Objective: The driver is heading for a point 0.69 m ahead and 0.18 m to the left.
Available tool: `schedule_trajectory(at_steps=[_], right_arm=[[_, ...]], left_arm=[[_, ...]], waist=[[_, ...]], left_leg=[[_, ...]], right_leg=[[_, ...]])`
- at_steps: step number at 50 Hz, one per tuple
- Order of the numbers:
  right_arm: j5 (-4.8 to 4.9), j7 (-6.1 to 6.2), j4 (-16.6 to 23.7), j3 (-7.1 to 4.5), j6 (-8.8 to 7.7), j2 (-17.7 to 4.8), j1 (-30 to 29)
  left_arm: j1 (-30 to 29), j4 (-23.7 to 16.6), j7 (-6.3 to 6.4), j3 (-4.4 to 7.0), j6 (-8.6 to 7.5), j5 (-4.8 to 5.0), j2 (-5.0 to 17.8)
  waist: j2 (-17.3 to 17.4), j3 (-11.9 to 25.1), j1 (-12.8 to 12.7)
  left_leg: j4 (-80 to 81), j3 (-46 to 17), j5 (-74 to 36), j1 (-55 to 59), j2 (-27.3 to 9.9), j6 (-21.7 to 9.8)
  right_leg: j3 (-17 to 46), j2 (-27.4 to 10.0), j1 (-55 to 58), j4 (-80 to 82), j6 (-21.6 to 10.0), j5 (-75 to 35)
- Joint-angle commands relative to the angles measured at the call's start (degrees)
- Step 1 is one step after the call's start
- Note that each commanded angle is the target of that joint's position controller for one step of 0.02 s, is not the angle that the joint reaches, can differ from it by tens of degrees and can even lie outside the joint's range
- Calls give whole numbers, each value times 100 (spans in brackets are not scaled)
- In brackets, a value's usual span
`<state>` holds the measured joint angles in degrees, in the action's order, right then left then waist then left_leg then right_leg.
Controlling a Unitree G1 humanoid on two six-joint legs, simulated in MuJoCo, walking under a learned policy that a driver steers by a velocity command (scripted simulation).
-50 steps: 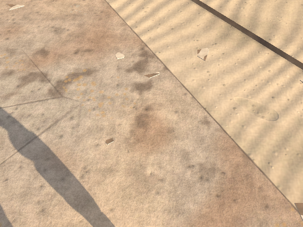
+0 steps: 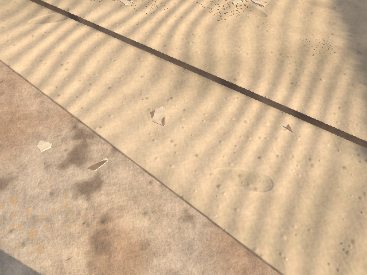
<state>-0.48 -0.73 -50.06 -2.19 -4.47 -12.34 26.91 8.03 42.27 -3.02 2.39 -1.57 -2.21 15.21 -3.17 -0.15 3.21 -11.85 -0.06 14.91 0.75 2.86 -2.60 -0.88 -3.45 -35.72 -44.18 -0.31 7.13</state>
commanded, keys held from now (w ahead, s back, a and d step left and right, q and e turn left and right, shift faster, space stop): w+q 0.16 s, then q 0.78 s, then no key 0.06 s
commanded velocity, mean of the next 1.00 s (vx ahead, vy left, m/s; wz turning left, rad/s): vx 0.19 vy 0.00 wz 0.47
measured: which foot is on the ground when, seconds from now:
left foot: down 0.00-0.14, up 0.16-0.58, down 0.60-1.00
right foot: up 0.00-0.12, down 0.14-0.60, up 0.62-1.00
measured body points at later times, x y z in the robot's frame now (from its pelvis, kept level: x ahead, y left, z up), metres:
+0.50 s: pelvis +0.21 -0.03 +0.00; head +0.25 -0.02 +0.45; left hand +0.20 +0.24 -0.13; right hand +0.40 -0.24 -0.12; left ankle +0.29 +0.11 -0.70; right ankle +0.20 -0.11 -0.74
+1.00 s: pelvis +0.26 -0.01 -0.01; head +0.29 +0.01 +0.44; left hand +0.24 +0.28 -0.13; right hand +0.50 -0.20 -0.12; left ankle +0.29 +0.09 -0.74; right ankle +0.34 -0.13 -0.71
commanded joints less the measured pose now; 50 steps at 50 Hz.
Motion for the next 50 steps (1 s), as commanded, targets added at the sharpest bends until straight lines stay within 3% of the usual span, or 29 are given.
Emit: schedule_trajectory(at_steps=[1, 4, 5, 6, 7, 8, 9, 10, 11, 13, 16, 19, 22, 28, 29, 30, 31, 32, 33, 34, 35, 36, 37, 40, 45, 50], right_arm=[[-5, 40, 182, -211, -56, -955, 127], [-17, 78, 142, -249, -26, -1122, -15], [-10, 81, 129, -261, -22, -1171, -81], [16, 72, 116, -245, -19, -1128, -118], [49, 51, 283, -182, -31, -907, -182], [234, 61, 445, -32, 7, -201, 548], [58, 127, 311, -197, 102, -880, 247], [31, 107, 365, -241, 137, -873, -139], [31, 83, 360, -211, 161, -708, -283], [-83, 29, 284, -245, 329, -622, -189], [-97, -47, 357, -260, 493, -471, -283], [-129, -133, 618, -216, 557, -395, -859], [-128, -224, 819, -125, 559, -291, -1332], [-180, -222, 1143, -198, 552, -567, -1653], [-202, -192, 1111, -220, 502, -580, -1432], [-253, -120, 1011, -279, 415, -746, -1025], [-272, -25, 1071, -449, 351, -1460, -665], [-12, 1, 1103, -592, 442, -1917, -557], [135, 12, 1105, -557, 528, -1659, -533], [73, 55, 1132, -476, 600, -1418, -907], [23, 84, 1161, -387, 661, -1146, -1312], [47, 106, 1215, -347, 677, -1009, -1579], [9, 100, 1257, -324, 668, -933, -1689], [-35, 36, 1230, -386, 583, -1108, -1551], [-77, 18, 1212, -453, 654, -1214, -1338], [-133, -25, 1237, -457, 688, -1174, -1450]], left_arm=[[-930, -650, 2, -35, -100, 51, 141], [-612, -581, 107, 23, -152, 60, 320], [-149, -431, 169, 73, -185, 45, 421], [645, -177, 247, 148, -252, -16, 590], [1574, -53, 347, 255, -315, -155, 1003], [1824, -37, 361, 394, -279, -230, 1606], [1515, -123, 353, 318, -217, -56, 1179], [1000, -152, 359, 188, -229, 6, 766], [733, -138, 347, 119, -269, 39, 509], [587, -54, 371, 39, -326, 94, 274], [647, 24, 387, 65, -413, 135, 359], [616, 84, 444, 82, -356, 148, 398], [605, 130, 461, 101, -285, 154, 453], [836, 228, 463, 256, -74, 171, 788], [825, 239, 475, 268, -12, 185, 801], [1045, 287, 465, 272, 34, 160, 791], [1271, 67, 447, 212, 76, 105, 576], [1195, -222, 424, 155, 202, 128, 370], [887, -151, 436, 165, 298, 21, 508], [619, -211, 429, 162, 312, 95, 463], [496, -179, 444, 167, 294, 109, 452], [547, -174, 455, 190, 310, 48, 514], [720, -85, 449, 191, 355, -12, 506], [790, -84, 421, 167, 418, 52, 377], [334, -276, 445, 154, 435, 81, 402], [481, -289, 484, 121, 333, 175, 386]], waist=[[973, -415, 25], [921, -278, -235], [871, -50, -461], [642, 414, -821], [148, 1151, -1186], [-1316, 2024, -894], [-523, 1614, -894], [-128, 719, -657], [-34, 326, -510], [-286, 120, -229], [-328, 216, -69], [-382, 58, -94], [-392, 52, -198], [-318, 124, -365], [-147, 246, -243], [370, 559, -66], [1488, 973, -43], [1987, 1492, -45], [927, 1368, 99], [830, 718, -26], [645, 230, -226], [784, 63, -376], [864, 166, -438], [690, 451, -439], [992, 325, -191], [1103, 425, -187]], left_leg=[[113, -792, -2780, -314, -1262, -704], [-393, -993, -3531, -234, -1449, -595], [-932, -934, -4093, -256, -1363, -518], [-1927, -707, -4059, -586, -1087, -407], [-3422, -516, -2497, -1558, -772, -316], [-5310, 2, 1360, -3270, 76, -117], [-5890, -378, 1408, -3620, -100, -191], [-5895, -445, 974, -3629, -322, -193], [-5706, -368, 744, -3467, -481, -134], [-5459, -248, 712, -3045, -588, 6], [-5357, -113, 380, -3003, -473, 123], [-4642, 33, -249, -3285, -555, 202], [-3536, 297, -919, -2778, -529, 145], [-2461, 506, -124, -2330, -318, -175], [-2021, 555, -255, -1982, -198, -275], [-1474, 278, -1108, -1295, -203, -436], [-1409, -1508, -3433, -320, -1632, -832], [-1100, -3283, -4469, 319, -2597, -1987], [-889, -2869, -3212, 108, -2411, -1938], [-698, -2438, -2292, -527, -2122, -1761], [-494, -2060, -1652, -1059, -1713, -1429], [-426, -1790, -1436, -1404, -1418, -1209], [-441, -1614, -1580, -1563, -1239, -1137], [-494, -1652, -1614, -1518, -1132, -1119], [-290, -2246, 121, -1470, -1085, -1115], [-492, -2476, -169, -1615, -1035, -984]], right_leg=[[-275, 234, 244, 771, -26, -207], [-205, 393, 1077, 1202, -208, 69], [-234, 530, 1741, 1448, -294, 184], [-169, 484, 2906, 1734, -439, 5], [924, -631, 4323, 1871, -686, 779], [3414, -2343, 5679, 2361, -1256, 1396], [3865, -2263, 4919, 2732, -1289, 1237], [2787, -2002, 4107, 2717, -1177, 271], [1926, -1732, 3542, 2763, -1087, -1082], [810, -1334, 2892, 2771, -884, -2636], [153, -1279, 2719, 2791, -946, -3668], [-376, -1208, 2659, 2870, -967, -3494], [-873, -1073, 2469, 2742, -902, -3184], [-881, -1398, 2992, 1692, -750, -2957], [-988, -1309, 2985, 1081, -635, -2892], [-1131, -1045, 2769, 72, -366, -2349], [-1302, -562, 1670, -1573, -37, 197], [-626, 552, 361, -2699, 187, 3361], [100, 209, 178, -2975, 220, 3075], [160, 144, 63, -2885, 203, 2568], [234, 16, 118, -2433, 192, 2089], [232, -21, 321, -2095, 198, 1793], [157, 70, 582, -2091, 202, 1621], [219, 190, 745, -1732, 242, 1561], [333, 295, 680, -802, 269, 1553], [223, 517, 1492, 183, 76, 1705]])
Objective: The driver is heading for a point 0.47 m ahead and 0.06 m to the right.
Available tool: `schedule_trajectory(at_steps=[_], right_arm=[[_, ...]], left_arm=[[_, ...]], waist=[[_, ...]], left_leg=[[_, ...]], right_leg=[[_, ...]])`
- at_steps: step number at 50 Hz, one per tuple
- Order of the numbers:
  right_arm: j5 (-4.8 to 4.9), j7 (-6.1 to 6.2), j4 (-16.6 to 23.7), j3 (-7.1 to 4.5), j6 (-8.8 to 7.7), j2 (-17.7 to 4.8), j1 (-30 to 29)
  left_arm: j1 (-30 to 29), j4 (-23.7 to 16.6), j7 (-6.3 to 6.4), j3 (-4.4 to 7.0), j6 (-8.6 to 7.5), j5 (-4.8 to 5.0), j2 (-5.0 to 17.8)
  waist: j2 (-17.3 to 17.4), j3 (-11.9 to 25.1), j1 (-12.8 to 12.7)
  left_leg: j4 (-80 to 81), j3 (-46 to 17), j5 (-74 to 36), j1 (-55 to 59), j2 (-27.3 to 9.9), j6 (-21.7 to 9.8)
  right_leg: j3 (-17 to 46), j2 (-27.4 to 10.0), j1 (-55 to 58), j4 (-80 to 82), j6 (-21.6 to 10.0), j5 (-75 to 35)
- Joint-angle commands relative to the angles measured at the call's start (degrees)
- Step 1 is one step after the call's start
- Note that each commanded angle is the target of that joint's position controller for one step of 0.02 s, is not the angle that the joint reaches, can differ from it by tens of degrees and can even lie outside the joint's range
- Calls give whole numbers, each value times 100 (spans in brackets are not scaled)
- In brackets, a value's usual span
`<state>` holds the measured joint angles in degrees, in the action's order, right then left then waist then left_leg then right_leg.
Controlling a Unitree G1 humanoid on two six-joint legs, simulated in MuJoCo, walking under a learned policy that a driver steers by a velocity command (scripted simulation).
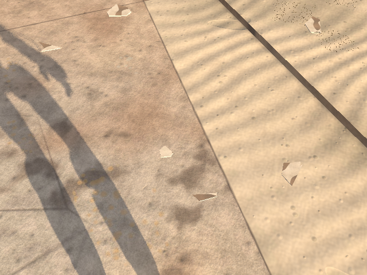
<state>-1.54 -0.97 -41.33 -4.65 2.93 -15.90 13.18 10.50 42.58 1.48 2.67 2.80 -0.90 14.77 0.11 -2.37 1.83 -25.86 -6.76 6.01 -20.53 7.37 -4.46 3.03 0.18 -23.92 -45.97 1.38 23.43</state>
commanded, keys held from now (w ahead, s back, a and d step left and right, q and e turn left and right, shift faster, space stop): no key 0.48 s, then w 0.52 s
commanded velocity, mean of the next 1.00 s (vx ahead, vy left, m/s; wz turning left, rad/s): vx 0.16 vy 0.00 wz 0.11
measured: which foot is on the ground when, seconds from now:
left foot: down 0.00-0.08, up 0.10-0.38, down 0.40-0.72, up 0.74-1.00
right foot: up 0.00-0.06, down 0.08-1.00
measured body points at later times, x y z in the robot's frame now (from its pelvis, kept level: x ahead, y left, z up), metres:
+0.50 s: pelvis +0.00 -0.02 +0.01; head +0.01 -0.02 +0.46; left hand +0.07 +0.23 -0.12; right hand +0.12 -0.27 -0.12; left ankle -0.04 +0.09 -0.74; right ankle +0.01 -0.12 -0.74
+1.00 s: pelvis +0.12 -0.03 +0.01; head +0.15 -0.05 +0.46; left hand +0.03 +0.21 -0.12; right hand +0.29 -0.27 -0.12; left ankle +0.21 +0.11 -0.68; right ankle +0.03 -0.12 -0.74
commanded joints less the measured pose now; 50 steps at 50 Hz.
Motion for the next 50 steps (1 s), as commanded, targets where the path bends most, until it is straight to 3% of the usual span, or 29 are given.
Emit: schedule_trajectory(at_steps=[1, 3, 4, 5, 6, 7, 8, 9, 12, 16, 18, 20, 21, 22, 23, 24, 25, 27, 30, 33, 35, 36, 37, 38, 39, 40, 42, 44, 50], right_arm=[[-23, -6, 351, -202, -44, -793, -103], [73, 32, 314, -168, -17, -732, -190], [113, 70, 315, -108, -34, -538, -85], [173, 89, 389, -15, -67, -195, 94], [11, 126, 405, -115, -91, -576, -155], [-40, 113, 332, -157, -96, -670, -130], [1, 79, 179, -155, -86, -613, 71], [20, 62, 71, -146, -66, -580, 242], [45, 41, -38, -54, -22, -402, 196], [141, 106, -53, 114, 26, -198, -219], [192, 159, -193, 141, 5, -214, -78], [106, 228, -338, 151, -99, -367, 49], [14, 271, -337, 133, -172, -644, 66], [92, 262, -447, 139, -188, -681, -260], [115, 220, -426, 204, -221, -390, -395], [101, 213, -480, 221, -249, -356, -363], [72, 232, -618, 220, -248, -410, -175], [58, 263, -838, 136, -215, -644, 122], [43, 215, -904, 47, -199, -860, 353], [55, 172, -883, 30, -322, -790, 96], [116, 134, -813, 22, -390, -721, -313], [93, 133, -748, 53, -431, -559, -490], [119, 98, -549, 179, -486, -128, -719], [31, 86, -398, 133, -522, -314, -885], [-47, 68, -466, 71, -535, -543, -833], [-8, 0, -599, 89, -569, -445, -603], [-38, -101, -736, 111, -601, -347, -430], [-90, -150, -766, 142, -562, -266, -497], [-40, -173, -331, 283, -505, -46, -1693]], left_arm=[[357, -302, 46, 90, -125, 61, 429], [774, -204, 83, 71, -189, 40, 365], [740, -238, 123, 108, -235, -31, 594], [510, -422, 133, 174, -262, -131, 1077], [264, -419, 76, 235, -259, -144, 1246], [157, -409, 53, 143, -290, -110, 893], [-117, -399, 33, 74, -321, -53, 658], [-274, -432, 25, 59, -334, -45, 606], [4, -313, 33, 28, -361, -8, 514], [430, -41, 4, 67, -315, -23, 666], [464, 79, -12, 95, -255, -5, 740], [465, 134, -15, 83, -270, 22, 661], [504, 61, -51, 46, -319, 20, 523], [567, 121, -70, -14, -323, 85, 281], [396, 266, -43, -2, -300, 20, 434], [222, 338, -34, 42, -284, 2, 537], [212, 397, -52, 45, -277, -1, 534], [214, 437, -108, 73, -238, -52, 504], [-7, 368, -178, 42, -286, -102, 335], [146, 394, -235, 59, -454, -69, 334], [890, 719, -242, 84, -549, -27, 283], [1475, 945, -202, 144, -595, -40, 434], [2083, 1071, -146, 265, -646, -79, 940], [2469, 1236, -187, 357, -629, -60, 1255], [1993, 1151, -188, 270, -608, -82, 944], [1524, 1002, -192, 215, -636, -60, 758], [1231, 960, -173, 148, -723, -35, 581], [1462, 1127, -170, 96, -791, -13, 452], [1990, 1502, -139, 17, -812, 0, 402]], waist=[[807, 653, -87], [700, 601, -331], [191, 488, -270], [-1012, 523, -124], [-1204, 101, -236], [-720, 35, -104], [-560, 21, 98], [-666, 108, 168], [-795, 330, -35], [-1048, 474, -371], [-1044, 450, -277], [-701, 531, -200], [-172, 732, -316], [639, 502, -558], [461, 386, -372], [357, 182, -246], [412, 325, -205], [741, 21, -147], [1031, -797, 29], [868, -752, -178], [639, -522, -600], [276, -411, -848], [-967, -244, -1076], [-1457, -417, -1121], [-587, -691, -754], [-339, -702, -473], [-379, -483, -282], [-446, -305, -315], [-541, -480, -538]], left_leg=[[854, -1862, 568, 460, -1479, -731], [605, -1822, 646, 86, -1288, -406], [220, -1567, 1219, -243, -964, -84], [-920, -645, 1977, -865, -175, 239], [-1865, -19, 2479, -882, 221, 328], [-2526, -296, 2247, -543, 17, 341], [-2841, -282, 1922, -394, 3, 372], [-3044, -221, 1728, -355, 9, 429], [-2690, -29, 1804, -402, -86, 625], [-1045, 503, 2052, 240, -336, 655], [53, 650, 1384, 697, -335, 555], [1076, 175, -46, 1726, -725, 405], [856, -432, -917, 2267, -1360, 288], [493, -498, -1474, 1685, -1546, 10], [518, -467, -962, 1459, -1461, 5], [566, -371, -620, 1314, -1317, 85], [679, -338, 139, 1297, -1204, 84], [895, -591, 2380, 1052, -1160, -172], [1724, -1836, 4232, 826, -1991, -771], [1741, -1799, 3438, 730, -2103, -876], [1267, -1074, 2919, 23, -1630, -610], [585, -667, 2713, -622, -1297, -422], [-1032, 213, 2413, -1554, -595, -112], [-2218, 654, 2577, -2221, -283, -69], [-2910, 271, 2168, -2267, -653, -133], [-3071, 243, 1666, -2111, -836, -148], [-3082, 430, 1003, -1886, -1060, -54], [-3104, 656, 621, -1869, -1079, 82], [-1876, 1133, -6, -1907, -1007, 355]], right_leg=[[-223, 205, 564, 700, -163, 49], [-315, 252, 1414, 2081, -356, -590], [281, -298, 1651, 2814, -496, -428], [1988, -1720, 1839, 3511, -928, 95], [2532, -2252, 842, 3590, -1441, -592], [2160, -1991, 621, 3453, -1515, -1178], [1569, -1609, 604, 3295, -1363, -1662], [1118, -1301, 808, 3154, -1204, -2166], [611, -1074, 1639, 2744, -1189, -3660], [610, -1080, 2133, 2383, -1219, -4210], [644, -1026, 2121, 2184, -1121, -4426], [679, -967, 1579, 2126, -722, -3849], [511, -790, 1146, 2010, -520, -3058], [150, -354, 1296, 2529, -410, -1738], [126, -309, 1523, 2599, -352, -1514], [149, -299, 1512, 2560, -356, -1637], [80, -259, 1672, 2474, -387, -1389], [-202, 48, 1216, 1932, -495, -3], [-596, 201, 67, 991, -544, 304], [-496, -28, 310, 1054, -660, 62], [-666, 182, 1820, 1974, -728, -441], [-224, 7, 2737, 2347, -765, -299], [1789, -1146, 3404, 3396, -1100, 1316], [3530, -2171, 3344, 4126, -1572, 2032], [3316, -2161, 2888, 4064, -1631, 2020], [2787, -1899, 2605, 4057, -1499, 1614], [1851, -1462, 2581, 4148, -1253, 370], [1183, -1197, 2697, 4066, -1184, -920], [305, -984, 2541, 3937, -1216, -2992]])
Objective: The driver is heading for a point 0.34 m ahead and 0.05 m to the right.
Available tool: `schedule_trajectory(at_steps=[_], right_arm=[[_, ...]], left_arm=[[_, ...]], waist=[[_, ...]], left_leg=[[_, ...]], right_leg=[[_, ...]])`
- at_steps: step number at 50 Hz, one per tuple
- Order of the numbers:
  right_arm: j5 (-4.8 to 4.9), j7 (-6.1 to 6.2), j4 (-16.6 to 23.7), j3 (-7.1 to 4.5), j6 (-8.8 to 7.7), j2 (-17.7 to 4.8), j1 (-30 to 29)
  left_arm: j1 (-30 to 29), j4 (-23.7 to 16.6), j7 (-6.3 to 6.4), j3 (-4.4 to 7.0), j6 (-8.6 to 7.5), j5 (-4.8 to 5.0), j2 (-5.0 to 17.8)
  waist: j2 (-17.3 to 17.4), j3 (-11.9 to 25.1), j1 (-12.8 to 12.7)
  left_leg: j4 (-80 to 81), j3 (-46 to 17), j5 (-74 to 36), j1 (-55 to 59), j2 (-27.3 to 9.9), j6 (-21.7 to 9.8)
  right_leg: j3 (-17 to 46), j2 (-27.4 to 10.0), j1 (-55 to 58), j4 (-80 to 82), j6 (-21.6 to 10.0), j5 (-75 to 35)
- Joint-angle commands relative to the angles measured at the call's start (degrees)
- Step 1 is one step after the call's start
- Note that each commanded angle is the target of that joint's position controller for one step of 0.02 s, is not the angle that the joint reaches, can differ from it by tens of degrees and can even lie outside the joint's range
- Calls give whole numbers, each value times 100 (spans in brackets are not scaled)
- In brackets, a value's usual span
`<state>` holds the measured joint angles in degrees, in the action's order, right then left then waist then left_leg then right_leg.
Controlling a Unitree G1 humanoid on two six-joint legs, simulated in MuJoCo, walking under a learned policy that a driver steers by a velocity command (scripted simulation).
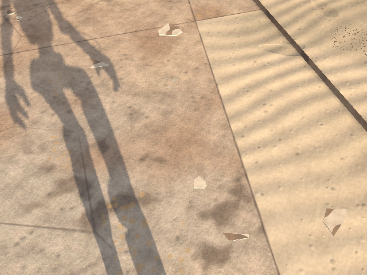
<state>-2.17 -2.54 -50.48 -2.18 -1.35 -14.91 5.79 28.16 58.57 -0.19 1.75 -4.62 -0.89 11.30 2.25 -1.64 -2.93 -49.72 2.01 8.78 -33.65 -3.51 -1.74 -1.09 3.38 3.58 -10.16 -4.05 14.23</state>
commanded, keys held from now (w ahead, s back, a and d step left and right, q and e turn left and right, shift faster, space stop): w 0.12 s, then w+e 0.06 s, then no key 0.82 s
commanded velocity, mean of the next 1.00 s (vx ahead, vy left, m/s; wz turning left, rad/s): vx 0.19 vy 0.00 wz -0.03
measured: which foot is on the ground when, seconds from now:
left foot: up 0.00-0.16, down 0.18-1.00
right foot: down 0.00-0.20, up 0.22-0.62, down 0.64-1.00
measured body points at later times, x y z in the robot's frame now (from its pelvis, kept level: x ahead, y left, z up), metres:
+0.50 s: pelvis +0.23 +0.05 +0.00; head +0.27 +0.06 +0.45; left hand +0.32 +0.29 -0.15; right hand +0.22 -0.19 -0.14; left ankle +0.24 +0.11 -0.75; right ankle +0.30 -0.09 -0.70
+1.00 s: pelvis +0.30 +0.02 +0.00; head +0.31 +0.02 +0.45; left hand +0.33 +0.24 -0.16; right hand +0.28 -0.20 -0.17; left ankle +0.24 +0.11 -0.75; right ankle +0.32 -0.07 -0.75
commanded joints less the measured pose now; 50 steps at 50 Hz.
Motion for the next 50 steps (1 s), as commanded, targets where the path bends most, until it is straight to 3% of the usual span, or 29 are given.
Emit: schedule_trajectory(at_steps=[1, 5, 7, 8, 9, 10, 11, 12, 13, 14, 16, 18, 20, 22, 27, 30, 31, 32, 33, 34, 35, 36, 37, 39, 42, 50], right_arm=[[44, -17, 648, 56, -78, -129, -1120], [73, 41, 746, 38, -87, -254, -1171], [60, 127, 547, -54, -133, -410, -462], [59, 186, 270, -131, -183, -523, 407], [-24, 261, -12, -234, -250, -757, 1372], [-189, 326, -87, -356, -289, -1296, 2136], [-45, 274, -96, -371, -220, -1367, 1968], [144, 253, -11, -323, -200, -1073, 1267], [182, 236, 51, -191, -254, -582, 793], [161, 229, -8, -111, -313, -309, 658], [143, 267, -182, -15, -396, -70, 720], [127, 262, -327, 3, -482, -154, 957], [119, 270, -391, 9, -488, -278, 985], [114, 293, -460, 64, -436, -226, 999], [95, 344, -734, 118, -299, -241, 1451], [104, 398, -813, 156, -199, -160, 1424], [127, 419, -839, 168, -173, -127, 1395], [101, 432, -858, 185, -173, -65, 1547], [76, 434, -893, 176, -175, 21, 2000], [183, 452, -1120, 259, -96, 414, 2464], [151, 494, -1185, 225, -31, 209, 2262], [138, 501, -1159, 174, -1, 64, 2008], [130, 490, -1149, 153, 17, 11, 1841], [132, 473, -1162, 173, 31, 124, 1737], [141, 512, -1276, 196, 22, 205, 1724], [143, 563, -1457, 215, 86, 266, 1673]], left_arm=[[267, -58, 32, 105, -74, -8, 773], [189, 63, 62, 116, -78, -7, 894], [3, 78, 83, 128, -65, 0, 974], [-91, 77, 81, 134, -37, 9, 1015], [-142, 26, 65, 114, -27, 31, 968], [196, -166, 38, -4, -14, 136, 447], [616, -57, 65, 60, 19, 202, 450], [243, -91, 99, 156, 65, 81, 764], [-167, -155, 83, 140, 52, 26, 662], [-293, -155, 75, 123, 63, 12, 483], [-212, -93, 25, 133, 205, -101, 384], [-189, -70, 3, 140, 303, -89, 280], [-365, -86, 8, 130, 380, -90, 249], [-768, -176, 18, 83, 414, -88, 204], [-1425, -242, 111, -15, 438, -28, 224], [-1438, -159, 179, -39, 401, -34, 235], [-1347, -109, 202, -62, 361, -51, 216], [-1170, -34, 239, -24, 304, -74, 452], [-1031, -1, 263, 33, 251, -89, 803], [-1236, 49, 253, -12, 287, 42, 660], [-1395, 20, 211, -64, 310, 41, 388], [-1552, 3, 188, -75, 323, 34, 312], [-1543, 42, 196, -81, 335, 30, 295], [-1395, 174, 255, -74, 336, 82, 289], [-1341, 277, 267, -68, 334, 79, 263], [-1210, 532, 288, -91, 369, 56, 196]], waist=[[-795, -583, -100], [-820, -610, 38], [-800, -230, 403], [-690, 224, 781], [-518, 749, 1154], [423, 1630, 1122], [985, 2006, 849], [347, 1120, 570], [28, 463, 457], [-48, 168, 306], [113, 144, 80], [139, 294, -27], [157, 308, -95], [253, 226, -59], [318, 305, 240], [240, 129, 225], [78, 72, 130], [-234, 167, 154], [-676, 285, 442], [-1098, 344, 576], [-912, 128, 478], [-781, -90, 446], [-673, -74, 400], [-572, -56, 366], [-289, -9, 342], [-181, -114, 325]], left_leg=[[813, 313, -383, -412, 125, 58], [1554, 390, -424, 327, 276, -249], [1728, 392, -114, 1264, 535, -457], [2028, 420, -130, 2214, 691, -572], [2186, 13, 4, 3603, 299, -714], [2384, -2066, 767, 5049, -1444, -1055], [3352, -4259, 211, 5116, -2293, -1635], [3365, -3430, -360, 4219, -2052, -1579], [3384, -2459, -1331, 3392, -1775, -1493], [3460, -1718, -2285, 2846, -1453, -1310], [3507, -868, -3427, 2329, -1100, -1076], [3475, -534, -4315, 2271, -1018, -1085], [3495, -271, -4368, 2219, -930, -1096], [3471, -28, -4229, 2176, -759, -990], [3261, -92, -3775, 2445, -792, -942], [3009, -359, -2797, 2441, -880, -895], [2861, -385, -2188, 2306, -794, -729], [2689, -383, -1439, 2105, -614, -505], [2499, -203, -202, 1785, -251, -345], [2711, -20, 900, 1974, 79, -222], [2906, -67, 889, 2292, 92, -159], [2990, -132, 615, 2404, 78, -145], [3042, -194, 310, 2570, -3, -162], [3082, -254, -104, 2649, -135, -178], [3137, -251, -274, 2704, -180, -139], [3190, -258, -278, 2814, -239, -124]], right_leg=[[643, -1308, -276, 351, -670, -2222], [529, -1559, -158, 159, -604, -3159], [420, -1569, -24, -774, -453, -4852], [339, -1435, -135, -1760, -362, -5231], [246, -1194, -962, -3044, -279, -4254], [-86, -612, -2346, -5045, -92, -1450], [255, 215, -3308, -6481, -18, 1601], [551, -218, -3509, -6737, -46, 1147], [486, -400, -3440, -6526, -35, 796], [466, -557, -3213, -6202, -19, 668], [435, -619, -2705, -5715, 74, 630], [348, -474, -2543, -5428, 142, 483], [252, -458, -2601, -4960, 199, 236], [99, -507, -2595, -4168, 236, -82], [-116, -451, -2180, -2993, 240, -404], [-110, -441, -1807, -2159, 133, -250], [-22, -507, -1412, -1436, 95, -769], [399, -885, -866, -1132, 65, -1688], [942, -1507, -380, -1359, -75, -3200], [1172, -1759, -703, -1363, -505, -3355], [1183, -1607, -1122, -1228, -457, -2748], [980, -1336, -1378, -1177, -290, -2304], [818, -1156, -1426, -1175, -179, -2128], [657, -981, -1334, -1164, -70, -2016], [644, -984, -1139, -1173, -68, -2170], [608, -938, -1168, -1056, -39, -1995]])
